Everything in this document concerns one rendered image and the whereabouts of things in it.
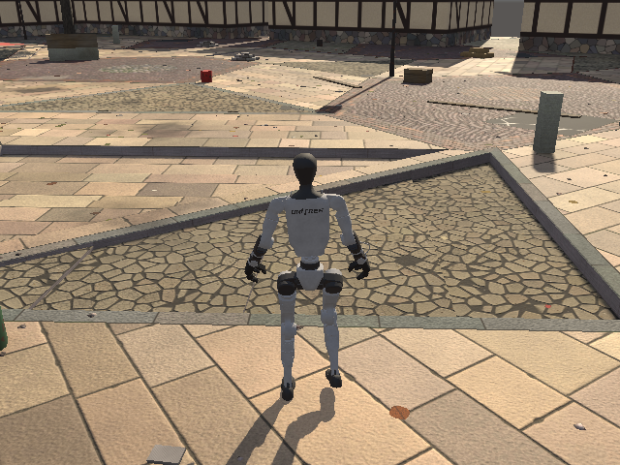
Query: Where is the right robot upper arm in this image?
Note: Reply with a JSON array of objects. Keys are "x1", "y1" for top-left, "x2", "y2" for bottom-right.
[{"x1": 326, "y1": 194, "x2": 356, "y2": 246}]

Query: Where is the left robot upper arm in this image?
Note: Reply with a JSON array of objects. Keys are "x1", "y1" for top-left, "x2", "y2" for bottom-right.
[{"x1": 258, "y1": 196, "x2": 287, "y2": 249}]

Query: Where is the robot left hand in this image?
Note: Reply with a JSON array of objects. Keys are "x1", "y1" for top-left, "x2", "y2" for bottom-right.
[{"x1": 244, "y1": 261, "x2": 266, "y2": 283}]

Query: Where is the left robot thigh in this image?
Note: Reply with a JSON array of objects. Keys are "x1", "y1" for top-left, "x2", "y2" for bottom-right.
[{"x1": 277, "y1": 270, "x2": 296, "y2": 340}]

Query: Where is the left robot forearm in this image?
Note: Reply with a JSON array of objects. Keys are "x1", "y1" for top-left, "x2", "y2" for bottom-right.
[{"x1": 248, "y1": 234, "x2": 267, "y2": 267}]

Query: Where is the robot right hand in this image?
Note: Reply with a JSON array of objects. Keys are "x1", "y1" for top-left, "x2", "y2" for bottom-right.
[{"x1": 348, "y1": 259, "x2": 370, "y2": 280}]

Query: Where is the robot right foot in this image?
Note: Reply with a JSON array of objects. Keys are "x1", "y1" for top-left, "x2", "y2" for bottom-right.
[{"x1": 325, "y1": 369, "x2": 342, "y2": 388}]

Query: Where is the right robot forearm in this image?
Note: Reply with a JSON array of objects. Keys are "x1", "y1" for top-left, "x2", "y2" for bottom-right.
[{"x1": 347, "y1": 231, "x2": 367, "y2": 264}]

